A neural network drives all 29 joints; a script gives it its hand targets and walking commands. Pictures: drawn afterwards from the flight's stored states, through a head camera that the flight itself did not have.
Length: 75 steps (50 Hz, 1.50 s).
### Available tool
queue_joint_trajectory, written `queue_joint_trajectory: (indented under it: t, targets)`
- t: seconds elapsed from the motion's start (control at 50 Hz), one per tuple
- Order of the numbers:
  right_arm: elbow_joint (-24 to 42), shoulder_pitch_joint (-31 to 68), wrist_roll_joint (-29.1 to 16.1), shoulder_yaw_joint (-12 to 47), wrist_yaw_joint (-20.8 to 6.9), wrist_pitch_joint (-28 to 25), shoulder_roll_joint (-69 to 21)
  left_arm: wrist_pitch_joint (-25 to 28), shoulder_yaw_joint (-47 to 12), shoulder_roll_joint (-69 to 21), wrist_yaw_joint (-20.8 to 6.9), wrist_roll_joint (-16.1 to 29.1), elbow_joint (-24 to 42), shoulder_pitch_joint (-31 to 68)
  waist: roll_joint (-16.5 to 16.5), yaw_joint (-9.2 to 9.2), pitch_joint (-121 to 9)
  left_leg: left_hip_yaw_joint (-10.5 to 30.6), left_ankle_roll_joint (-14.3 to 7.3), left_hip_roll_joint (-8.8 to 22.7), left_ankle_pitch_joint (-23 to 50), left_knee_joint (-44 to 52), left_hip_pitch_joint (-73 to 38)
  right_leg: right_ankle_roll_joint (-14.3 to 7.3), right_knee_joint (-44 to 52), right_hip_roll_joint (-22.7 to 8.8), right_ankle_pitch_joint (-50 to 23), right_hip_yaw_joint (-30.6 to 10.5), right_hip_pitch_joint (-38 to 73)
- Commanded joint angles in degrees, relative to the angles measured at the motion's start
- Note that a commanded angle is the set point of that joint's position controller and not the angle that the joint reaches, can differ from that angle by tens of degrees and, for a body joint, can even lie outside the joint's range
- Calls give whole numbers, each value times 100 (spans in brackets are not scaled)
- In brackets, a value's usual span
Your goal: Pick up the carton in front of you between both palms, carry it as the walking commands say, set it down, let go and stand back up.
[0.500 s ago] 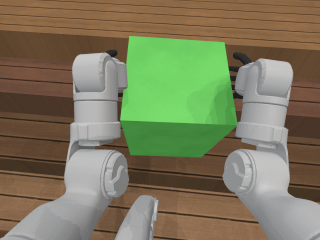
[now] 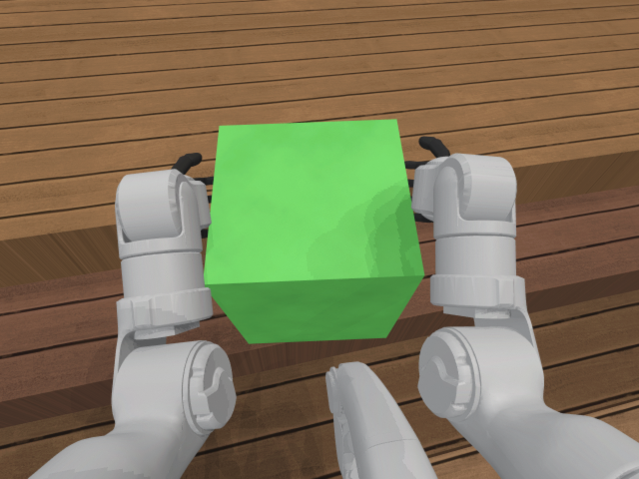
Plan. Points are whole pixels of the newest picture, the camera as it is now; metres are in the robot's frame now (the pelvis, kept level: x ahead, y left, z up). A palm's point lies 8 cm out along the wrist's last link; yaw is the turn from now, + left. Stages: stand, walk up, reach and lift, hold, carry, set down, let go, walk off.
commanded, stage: carry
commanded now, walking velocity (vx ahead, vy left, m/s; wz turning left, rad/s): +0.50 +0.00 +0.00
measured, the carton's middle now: (313, 245) +0.40 -0.04 +0.04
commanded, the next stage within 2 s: none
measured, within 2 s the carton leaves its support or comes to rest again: neither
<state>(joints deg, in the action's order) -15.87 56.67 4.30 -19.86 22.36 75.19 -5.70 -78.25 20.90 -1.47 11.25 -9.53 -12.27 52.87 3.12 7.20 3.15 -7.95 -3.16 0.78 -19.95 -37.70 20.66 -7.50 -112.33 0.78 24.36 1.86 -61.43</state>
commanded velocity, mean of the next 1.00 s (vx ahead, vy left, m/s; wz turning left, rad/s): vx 0.50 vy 0.00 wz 0.00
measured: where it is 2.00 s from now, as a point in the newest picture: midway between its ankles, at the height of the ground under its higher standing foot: (224, 89)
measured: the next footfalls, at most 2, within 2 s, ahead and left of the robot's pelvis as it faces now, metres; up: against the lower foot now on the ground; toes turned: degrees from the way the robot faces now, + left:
right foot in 0.16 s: +0.33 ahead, -0.12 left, +0.17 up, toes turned -6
left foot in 0.66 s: +0.59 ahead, +0.21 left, +0.35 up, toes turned +8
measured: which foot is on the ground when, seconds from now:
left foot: down 0.00-0.22, up 0.24-0.64, down 0.66-1.00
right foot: up 0.00-0.14, down 0.16-0.68, up 0.70-1.00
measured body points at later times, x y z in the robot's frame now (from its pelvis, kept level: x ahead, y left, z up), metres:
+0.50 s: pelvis +0.29 +0.00 +0.18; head +0.32 +0.01 +0.63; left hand +0.67 +0.19 +0.39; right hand +0.73 -0.09 +0.38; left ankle +0.32 +0.10 -0.31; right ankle +0.29 -0.12 -0.55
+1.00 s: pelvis +0.58 +0.12 +0.35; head +0.63 +0.13 +0.80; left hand +1.01 +0.22 +0.50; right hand +0.97 -0.07 +0.53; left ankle +0.55 +0.21 -0.37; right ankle +0.63 +0.01 -0.10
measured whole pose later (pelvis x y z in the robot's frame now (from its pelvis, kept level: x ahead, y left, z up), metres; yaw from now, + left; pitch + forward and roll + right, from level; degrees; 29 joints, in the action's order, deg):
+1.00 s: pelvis +0.58 +0.12 +0.35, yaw +0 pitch +3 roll +1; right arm -17.5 62.1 3.7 -19.9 22.6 76.7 -4.2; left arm -80.5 22.6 -0.8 11.4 -10.1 -10.9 57.1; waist 3.0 8.9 3.1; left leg -8.3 -3.1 0.7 -21.0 -33.5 15.1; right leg -7.7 -115.8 -0.2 26.2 1.8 -66.2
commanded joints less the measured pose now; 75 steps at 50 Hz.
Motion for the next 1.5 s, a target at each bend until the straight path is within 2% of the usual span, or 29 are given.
queue_joint_trajectory:
  t: [0.0,0.06,0.14,0.18,0.2,0.22,0.24,0.28,0.34,0.42,0.48,0.58,0.62,0.66,0.68,0.7,0.72,0.74,0.82,0.94,1.02,1.06,1.14,1.18,1.2,1.22,1.28,1.38,1.48]
  targets:
    - [144,4394,-2696,2775,-3153,117,-6456,333,-3117,-6180,-1392,2544,697,5229,-582,274,-3242,2997,-1383,2157,2357,1449,-5148,-142,-1986,-299,1231,-605,-3532]
    - [223,4462,-2711,2802,-3213,204,-6133,219,-3151,-5895,-1334,2437,454,4963,-600,-171,-2394,1719,-756,1245,876,2401,-3273,85,428,-599,328,264,-2366]
    - [-266,4282,-2518,2435,-3307,389,-5791,68,-3240,-6123,-1279,2745,3,4881,-2199,-1017,-3597,-193,-876,941,9784,1959,-1320,-371,3851,226,-1484,1492,3083]
    - [-312,4480,-2386,2325,-3289,423,-5744,69,-3320,-6360,-1302,3029,285,5390,-1734,-1769,-4688,-419,-375,743,10853,-728,-2369,-299,6039,666,-2163,1711,4595]
    - [-210,4323,-2302,2214,-3250,402,-5627,89,-3393,-6509,-1341,3255,437,5451,-1544,-1920,-4949,48,-277,520,9221,-2081,-1843,-140,7723,680,-2804,1030,5746]
    - [-142,4339,-2194,2149,-3223,379,-5650,136,-3422,-6642,-1419,3419,495,5619,-23,-1396,-5143,749,270,-373,1270,-4275,405,-1039,7521,-1207,-7232,-1739,7688]
    - [-250,4144,-2073,1906,-3170,341,-5460,145,-3254,-6612,-1497,3503,436,5392,691,-1680,-5845,1776,236,-1013,576,-7366,1797,-2215,7559,-2034,-7993,-3819,8414]
    - [315,4756,-1960,1897,-3060,323,-5327,191,-3190,-6714,-1581,3612,904,6048,-98,-1602,-5003,1928,-270,-606,445,-7924,3176,-1637,7892,-1626,-3389,-3960,7773]
    - [974,5392,-1988,2082,-2813,301,-4782,55,-3265,-6939,-1654,3840,949,6336,-276,-1218,-3731,1972,-494,50,421,-6930,3493,-751,8282,-1558,-1042,-2915,6709]
    - [500,4947,-1708,2086,-2599,441,-4500,-237,-2906,-6817,-1763,3672,28,6064,-215,-1379,-3477,699,-503,106,3,-6385,3854,-1042,8883,-1837,-2821,-1947,6726]
    - [-189,4894,-1730,2043,-2597,614,-4700,-327,-2346,-6543,-1850,3328,-773,5666,388,-1807,-2986,1426,-603,370,-2030,-9042,7306,-1212,9150,-2524,-2325,-2727,8530]
    - [-1024,4967,-1887,1793,-2608,673,-4989,-277,-1673,-6079,-2000,3092,-1059,5907,330,-1127,-2137,177,-364,808,-1279,-5458,4790,-339,10950,-1342,-1004,-569,5855]
    - [-1158,5089,-2032,1724,-2577,673,-5193,-313,-1477,-5997,-2012,2901,-1313,5977,1470,-673,-2605,-716,-474,147,560,-3975,892,-367,10751,-1034,-5716,610,3870]
    - [-1040,5046,-2224,1731,-2600,615,-5545,-296,-1365,-5987,-2017,2737,-1453,5788,1790,551,-3972,-1095,-480,-539,799,-2693,-603,-81,7668,-1028,-9921,1048,5095]
    - [-852,5239,-2383,1826,-2623,553,-5685,-267,-1279,-5968,-1992,2698,-1425,5757,831,792,-4641,72,-619,-502,1295,-1115,-1988,355,5274,-609,-8926,653,4696]
    - [-683,5364,-2575,1857,-2697,485,-5873,-246,-1169,-5906,-1973,2531,-1534,5478,104,504,-3892,1712,-622,106,3071,418,-2284,542,4107,-234,-2558,157,3346]
    - [-459,5106,-2755,1898,-2766,361,-5791,-157,-1011,-5878,-1939,2465,-1564,5001,-1919,41,-4845,4934,-1846,1838,6553,668,-3125,895,800,691,-917,-1031,2217]
    - [-96,5553,-2849,2016,-2842,292,-6018,-71,-975,-5828,-1862,2240,-1322,5272,-1274,72,-5421,5130,-1976,1888,5493,507,-3382,718,-366,589,-994,-1634,1906]
    - [442,5989,-3120,2254,-3111,197,-6547,113,-1722,-5852,-1571,2445,184,6401,-845,-337,-3661,3686,-1063,1480,276,689,-2240,60,142,-206,-1269,-1155,494]
    - [-98,5035,-2896,2375,-3185,302,-6557,197,-2575,-5691,-1269,2361,824,5889,-936,202,-3595,2962,-1576,1990,3155,1231,-4570,-77,-1016,-217,216,-191,-2116]
    - [-69,4798,-2723,2445,-3176,407,-6121,-11,-2811,-5581,-1259,2257,349,5284,-492,-34,-2624,2008,-875,1425,1406,2062,-4193,15,22,-583,730,95,-2909]
    - [-231,4777,-2688,2383,-3241,454,-5976,-105,-2866,-5631,-1269,2334,66,5235,-912,-207,-2299,970,-921,1072,2311,3421,-2267,-25,2313,-639,259,863,-430]
    - [-723,4601,-2291,1898,-3294,531,-5615,-140,-2894,-6254,-1356,2882,-430,5195,-2433,-1213,-3760,-203,-522,1012,10461,974,-2404,-304,4887,528,-1015,1772,3221]
    - [-757,4467,-2064,1704,-3277,442,-5557,-33,-2917,-6518,-1464,3236,-122,5548,-2103,-1657,-4536,149,-120,761,8069,-1621,-1783,-147,7102,422,-1315,428,5608]
    - [-556,4479,-2032,1602,-3273,356,-5638,70,-2972,-6557,-1537,3278,112,5725,307,-1474,-5229,560,314,-546,2053,-4787,626,-1570,8000,-1754,-2551,-3825,7164]
    - [-559,4389,-1919,1611,-3214,336,-5360,87,-2902,-6729,-1603,3458,26,5585,623,-1454,-5518,1809,157,-800,808,-7017,1136,-2002,8279,-1761,-3357,-4823,7003]
    - [177,5014,-1948,1727,-3042,266,-5232,123,-2954,-6896,-1702,3607,485,6133,-243,-1388,-4037,1910,-313,-225,120,-6961,2936,-1083,7859,-1420,-1705,-3471,6416]
    - [892,5293,-1929,2127,-2701,249,-4753,-67,-2901,-7071,-1779,3784,228,6094,-494,-1165,-3643,1481,-369,260,-709,-4817,2887,-895,8204,-1625,-1756,-2298,5824]
    - [221,4908,-1884,2184,-2606,516,-4902,-259,-2460,-6710,-1809,3268,-716,5435,463,-1089,-3500,555,-114,387,1168,-1335,1412,-410,8623,-1180,-2632,-445,5301]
